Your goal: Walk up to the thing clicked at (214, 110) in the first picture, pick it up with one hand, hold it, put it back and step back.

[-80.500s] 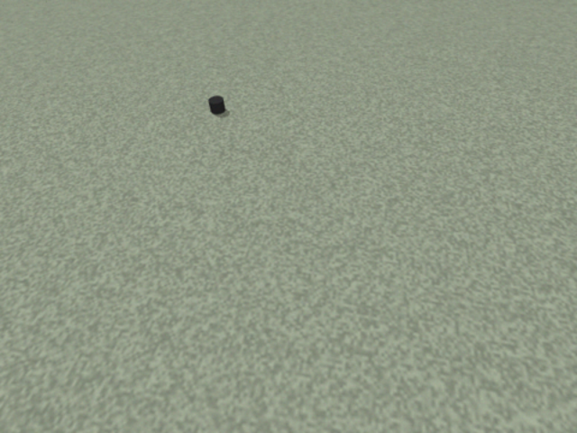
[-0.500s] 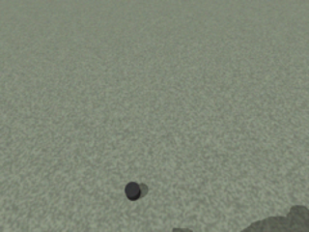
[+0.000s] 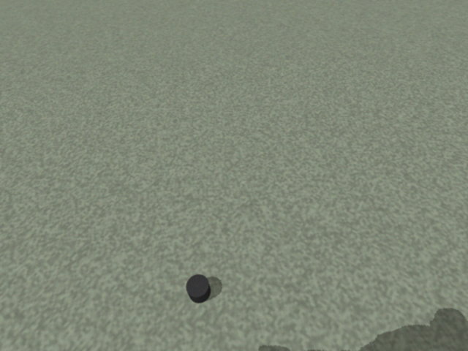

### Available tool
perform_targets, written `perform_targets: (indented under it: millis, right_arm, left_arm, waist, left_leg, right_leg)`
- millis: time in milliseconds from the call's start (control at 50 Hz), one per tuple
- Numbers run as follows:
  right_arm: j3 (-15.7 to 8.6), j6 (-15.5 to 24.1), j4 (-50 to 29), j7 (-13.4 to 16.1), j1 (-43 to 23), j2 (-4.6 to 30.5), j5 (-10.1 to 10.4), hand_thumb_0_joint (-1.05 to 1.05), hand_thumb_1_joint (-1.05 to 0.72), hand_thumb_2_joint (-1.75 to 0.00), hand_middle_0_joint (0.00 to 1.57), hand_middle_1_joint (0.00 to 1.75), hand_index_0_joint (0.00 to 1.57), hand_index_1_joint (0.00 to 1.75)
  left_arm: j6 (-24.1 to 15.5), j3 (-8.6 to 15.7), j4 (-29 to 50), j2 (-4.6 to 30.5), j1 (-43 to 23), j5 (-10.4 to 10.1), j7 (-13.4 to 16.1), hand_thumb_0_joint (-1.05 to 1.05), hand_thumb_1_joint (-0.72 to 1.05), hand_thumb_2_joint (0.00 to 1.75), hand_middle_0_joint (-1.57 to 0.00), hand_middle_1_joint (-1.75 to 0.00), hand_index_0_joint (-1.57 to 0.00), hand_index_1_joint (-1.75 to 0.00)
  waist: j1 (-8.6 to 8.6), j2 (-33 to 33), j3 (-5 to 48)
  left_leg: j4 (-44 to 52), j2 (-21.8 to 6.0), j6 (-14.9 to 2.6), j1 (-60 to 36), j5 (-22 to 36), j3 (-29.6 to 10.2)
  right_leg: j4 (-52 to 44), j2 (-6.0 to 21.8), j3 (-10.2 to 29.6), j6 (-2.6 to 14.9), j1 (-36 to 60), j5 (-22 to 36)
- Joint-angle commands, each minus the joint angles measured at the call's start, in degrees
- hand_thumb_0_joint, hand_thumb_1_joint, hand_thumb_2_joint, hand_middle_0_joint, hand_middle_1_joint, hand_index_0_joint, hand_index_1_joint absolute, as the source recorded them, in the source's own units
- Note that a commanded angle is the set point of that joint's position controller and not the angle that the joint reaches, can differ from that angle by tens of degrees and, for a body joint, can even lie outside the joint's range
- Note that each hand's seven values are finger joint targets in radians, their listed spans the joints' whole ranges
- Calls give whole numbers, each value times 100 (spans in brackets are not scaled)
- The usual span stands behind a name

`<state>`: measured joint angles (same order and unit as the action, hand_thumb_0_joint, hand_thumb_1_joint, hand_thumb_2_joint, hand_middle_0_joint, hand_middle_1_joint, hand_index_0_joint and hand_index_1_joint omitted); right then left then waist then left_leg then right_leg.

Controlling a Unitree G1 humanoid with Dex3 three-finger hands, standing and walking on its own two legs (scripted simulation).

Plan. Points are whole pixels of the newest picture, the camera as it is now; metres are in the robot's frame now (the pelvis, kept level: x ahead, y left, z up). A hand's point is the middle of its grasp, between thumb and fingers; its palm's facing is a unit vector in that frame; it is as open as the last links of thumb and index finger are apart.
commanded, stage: stand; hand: left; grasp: from above
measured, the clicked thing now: (198, 288) +0.48 +0.23 -0.74
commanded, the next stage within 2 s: step back in 0.06 s
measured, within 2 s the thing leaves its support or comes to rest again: neither
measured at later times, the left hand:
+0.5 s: hand out of the picture +0.08 +0.34 -0.18, palm faces +0.00 -0.93 -0.35, open 7.4 cm
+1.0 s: hand out of the picture -0.05 +0.33 -0.15, palm faces -0.04 -0.91 -0.42, open 7.4 cm
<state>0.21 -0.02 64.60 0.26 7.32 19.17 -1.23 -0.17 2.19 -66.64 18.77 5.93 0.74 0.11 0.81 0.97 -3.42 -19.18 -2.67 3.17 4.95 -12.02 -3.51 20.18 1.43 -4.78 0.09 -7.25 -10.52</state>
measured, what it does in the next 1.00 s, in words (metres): walks backwards: right foot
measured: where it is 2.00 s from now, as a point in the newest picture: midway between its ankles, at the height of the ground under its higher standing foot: outside the picture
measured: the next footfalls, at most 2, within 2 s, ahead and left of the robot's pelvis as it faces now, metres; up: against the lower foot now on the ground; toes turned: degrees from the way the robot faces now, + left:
right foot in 0.80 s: -0.09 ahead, -0.02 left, +0.00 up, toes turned -2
left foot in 1.20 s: -0.20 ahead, +0.21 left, +0.00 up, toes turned -4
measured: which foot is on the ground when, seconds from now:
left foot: down 0.00-0.86, up 0.88-1.00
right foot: down 0.00-0.36, up 0.38-0.78, down 0.80-1.00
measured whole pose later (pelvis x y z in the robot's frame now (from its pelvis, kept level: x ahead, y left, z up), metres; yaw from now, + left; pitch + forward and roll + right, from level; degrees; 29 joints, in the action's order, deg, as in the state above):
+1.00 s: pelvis -0.16 +0.07 -0.01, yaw -5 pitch -2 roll +3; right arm -2.6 -3.0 51.1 0.4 6.3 21.0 -0.2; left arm 2.5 4.8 -48.7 20.5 10.0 2.0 0.8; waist 2.0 -0.7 -8.9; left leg -64.1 7.6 0.3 25.5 -28.0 -6.5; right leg 34.7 -1.1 2.4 3.2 -17.1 -15.4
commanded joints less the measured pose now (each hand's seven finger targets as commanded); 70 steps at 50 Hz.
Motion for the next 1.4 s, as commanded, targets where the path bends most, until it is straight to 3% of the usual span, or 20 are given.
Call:
perform_targets:
  millis: [0, 80, 160, 300, 320, 340, 360, 420, 500, 700, 800, 840, 860, 960, 1080, 1180, 1220, 1240, 1320, 1380]
  right_arm:
    - [-227, 118, -341, 78, -160, 1162, 28, 0, -90, -90, 20, 30, 20, 30]
    - [-321, -54, -608, 28, -241, 1212, 127, 0, -90, -90, 20, 30, 20, 30]
    - [-485, -256, -820, -22, 220, 1274, 109, 0, -90, -90, 20, 30, 20, 30]
    - [-600, -176, -1002, -25, 691, 1245, 16, 0, -90, -90, 20, 30, 20, 30]
    - [-681, -146, -1050, 1, 607, 1466, -97, 0, -90, -90, 20, 30, 20, 30]
    - [-783, -103, -1135, 30, 582, 1936, -221, 0, -90, -90, 20, 30, 20, 30]
    - [-794, -88, -1206, 47, 391, 2069, -201, 0, -90, -90, 20, 30, 20, 30]
    - [-756, -75, -1472, 119, -104, 1906, -122, 0, -90, -90, 20, 30, 20, 30]
    - [-688, -47, -1606, 218, -74, 1404, -59, 0, -90, -90, 20, 30, 20, 30]
    - [-788, -97, -1855, 214, 77, 1566, 4, 0, -90, -90, 20, 30, 20, 30]
    - [-721, -135, -1958, 121, -413, 1550, 85, 0, -90, -90, 20, 30, 20, 30]
    - [-653, -151, -1976, 109, -554, 1230, 126, 0, -90, -90, 20, 30, 20, 30]
    - [-688, -194, -1940, 135, -446, 1310, 85, 0, -90, -90, 20, 30, 20, 30]
    - [-579, -162, -1675, 118, 226, 1289, 138, 0, -90, -90, 20, 30, 20, 30]
    - [-489, -66, -1904, 198, 203, 1215, 101, 0, -90, -90, 20, 30, 20, 30]
    - [-658, -45, -1615, 138, 946, 1355, -32, 0, -90, -90, 20, 30, 20, 30]
    - [-840, -41, -1795, 100, 462, 2236, -155, 0, -90, -90, 20, 30, 20, 30]
    - [-893, -25, -1930, 94, 220, 2513, -120, 0, -90, -90, 20, 30, 20, 30]
    - [-645, 53, -2124, 157, -588, 1665, -153, 0, -90, -90, 20, 30, 20, 30]
    - [-666, 52, -2050, 156, -58, 1568, -90, 0, -90, -90, 20, 30, 20, 30]
  left_arm:
    - [-143, 181, 357, 1233, -247, -11, 55, 0, 90, 90, -20, -30, -20, -30]
    - [-80, 520, 617, 1716, 22, -138, 125, 0, 90, 90, -20, -30, -20, -30]
    - [-74, 591, 1223, 1759, -454, 50, 168, 0, 90, 90, -20, -30, -20, -30]
    - [151, 464, 1799, 1616, -858, 18, 198, 0, 90, 90, -20, -30, -20, -30]
    - [230, 415, 1843, 1330, -673, -60, 181, 0, 90, 90, -20, -30, -20, -30]
    - [282, 358, 1906, 989, -516, -119, 204, 0, 90, 90, -20, -30, -20, -30]
    - [357, 407, 1749, 1103, -240, -88, 265, 0, 90, 90, -20, -30, -20, -30]
    - [353, 430, 1740, 1355, -371, -67, 331, 0, 90, 90, -20, -30, -20, -30]
    - [310, 437, 1688, 1313, 241, -54, 258, 0, 90, 90, -20, -30, -20, -30]
    - [197, 450, 1915, 1253, 336, 41, 177, 0, 90, 90, -20, -30, -20, -30]
    - [118, 567, 1738, 1374, 989, 133, 91, 0, 90, 90, -20, -30, -20, -30]
    - [99, 687, 1974, 1935, 598, 118, 64, 0, 90, 90, -20, -30, -20, -30]
    - [55, 708, 2242, 2071, 274, 177, 80, 0, 90, 90, -20, -30, -20, -30]
    - [62, 617, 2505, 1466, -140, 137, 161, 0, 90, 90, -20, -30, -20, -30]
    - [156, 607, 2577, 1451, 517, 164, 181, 0, 90, 90, -20, -30, -20, -30]
    - [317, 533, 2752, 1535, 121, 65, 95, 0, 90, 90, -20, -30, -20, -30]
    - [300, 507, 2827, 1251, 37, 21, 89, 0, 90, 90, -20, -30, -20, -30]
    - [298, 633, 2858, 1479, -306, 105, 147, 0, 90, 90, -20, -30, -20, -30]
    - [328, 660, 2393, 1390, 607, -15, 73, 0, 90, 90, -20, -30, -20, -30]
    - [300, 670, 2396, 1343, 578, 31, 53, 0, 90, 90, -20, -30, -20, -30]
  waist:
    - [-23, -22, 399]
    - [-10, -397, 32]
    - [-183, -929, 563]
    - [-382, -920, 734]
    - [-281, 129, 582]
    - [-200, 1373, 469]
    - [-80, 801, 565]
    - [-171, 993, 642]
    - [33, 697, 858]
    - [-248, 555, 717]
    - [78, -161, 641]
    - [152, -1639, 180]
    - [171, -1659, 1]
    - [-91, -527, 207]
    - [252, -1049, 876]
    - [-180, -802, 854]
    - [-202, 1207, 469]
    - [-447, 1385, 249]
    - [297, 617, 110]
    - [29, 689, 268]
  left_leg:
    - [313, -420, -356, 371, 775, -223]
    - [-1412, 167, -428, 877, 1157, 179]
    - [-3751, 450, -532, 1174, -1869, -136]
    - [-715, 213, -502, 910, 163, 205]
    - [-182, -215, -459, 736, 1635, -510]
    - [-58, -1125, -634, 123, 3401, -1959]
    - [-318, -1310, -916, 110, 3667, -1969]
    - [-365, -1275, -1117, 219, 3286, -1585]
    - [-748, -729, -658, -728, 3485, -741]
    - [-777, -1249, -1399, -361, 2375, -909]
    - [-1097, -892, -1020, 1322, 453, -699]
    - [-3014, 680, -342, 1856, -1465, 307]
    - [-4338, 833, -259, 1790, -2342, -172]
    - [-5076, 1109, -244, 1965, -1535, -568]
    - [-2702, 534, -133, 2235, -1903, -88]
    - [-441, 331, -483, 478, 109, 114]
    - [258, -1694, -1460, 551, 152, -2537]
    - [450, -2302, -2169, 1681, 399, -3090]
    - [-216, -1022, -1428, 1225, 1584, -908]
    - [-548, -970, -1539, 301, 1795, -905]
  right_leg:
    - [-341, 651, 583, 95, 408, 659]
    - [-42, 1103, 1027, 590, -3, 2364]
    - [-31, 2069, 1595, 1516, -510, 2310]
    - [1543, 1258, 874, 661, -329, 1751]
    - [2305, 623, 555, 360, -740, 772]
    - [3256, -437, 712, 196, -2022, -1979]
    - [3807, -673, 1326, 193, -2122, -2660]
    - [4718, -690, 1879, 172, -2244, -2286]
    - [4703, -666, 1532, -9, -2397, -1377]
    - [2289, -242, 841, 5, -1383, -1554]
    - [1039, 16, 1266, 489, -95, -127]
    - [-193, 1655, 3428, 1647, -897, 257]
    - [-344, 2149, 3946, 2035, -1421, 529]
    - [259, 970, 1951, 1179, -981, 1531]
    - [854, 1169, 1884, 1253, 1037, 2525]
    - [1263, 790, 1619, 627, -536, 812]
    - [2901, -705, 790, 106, -2208, -1916]
    - [4251, -665, 1439, -3, -1769, -2642]
    - [5468, -908, 1672, 87, -2111, -1605]
    - [4990, -787, 1522, -163, -2311, -1620]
